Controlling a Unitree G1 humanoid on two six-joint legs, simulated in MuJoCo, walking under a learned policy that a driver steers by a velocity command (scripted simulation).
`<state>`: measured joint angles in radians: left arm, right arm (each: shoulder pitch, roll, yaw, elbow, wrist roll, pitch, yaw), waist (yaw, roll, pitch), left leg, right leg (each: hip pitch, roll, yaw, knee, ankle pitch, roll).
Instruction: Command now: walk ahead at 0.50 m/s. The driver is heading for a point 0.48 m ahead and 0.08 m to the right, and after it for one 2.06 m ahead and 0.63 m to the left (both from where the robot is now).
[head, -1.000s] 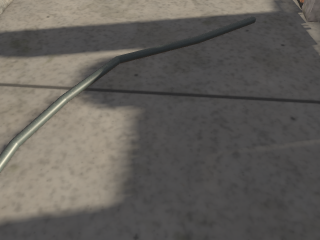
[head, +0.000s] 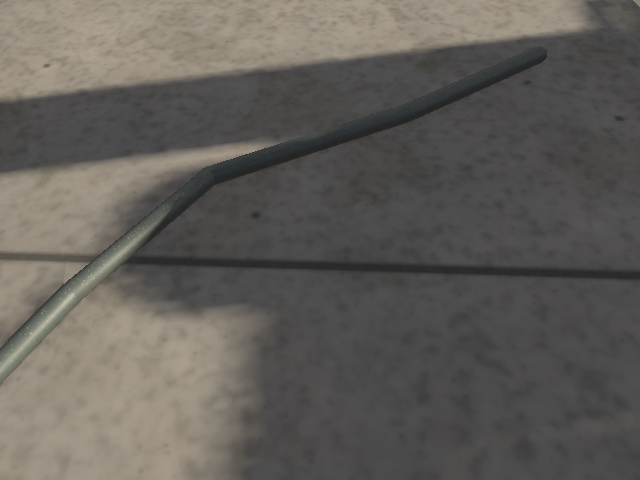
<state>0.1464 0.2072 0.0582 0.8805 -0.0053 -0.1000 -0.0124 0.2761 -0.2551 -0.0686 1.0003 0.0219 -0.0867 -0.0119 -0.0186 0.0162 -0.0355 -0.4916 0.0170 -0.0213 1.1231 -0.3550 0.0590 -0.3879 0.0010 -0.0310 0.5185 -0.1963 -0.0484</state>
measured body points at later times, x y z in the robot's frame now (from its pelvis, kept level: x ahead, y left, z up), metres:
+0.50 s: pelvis +0.26 +0.05 -0.01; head +0.31 +0.05 +0.44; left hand +0.22 +0.30 -0.16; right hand +0.47 -0.19 -0.11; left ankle +0.36 +0.14 -0.74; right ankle +0.08 -0.09 -0.67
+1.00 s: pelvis +0.52 +0.00 -0.01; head +0.56 +0.00 +0.44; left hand +0.73 +0.26 -0.09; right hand +0.52 -0.27 -0.15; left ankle +0.37 +0.13 -0.69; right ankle +0.63 -0.10 -0.74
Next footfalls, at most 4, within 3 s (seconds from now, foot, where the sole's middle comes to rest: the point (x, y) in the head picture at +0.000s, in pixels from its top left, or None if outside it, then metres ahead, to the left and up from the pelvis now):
0.44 left None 0.40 0.14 -0.77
0.94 right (386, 401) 0.67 -0.09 -0.77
1.48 left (240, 339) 0.84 0.24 -0.77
2.00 right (249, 224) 1.22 0.24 -0.77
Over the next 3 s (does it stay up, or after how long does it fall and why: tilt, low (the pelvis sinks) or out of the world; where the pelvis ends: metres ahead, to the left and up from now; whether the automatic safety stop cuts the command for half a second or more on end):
stays up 1.42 0.54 0.01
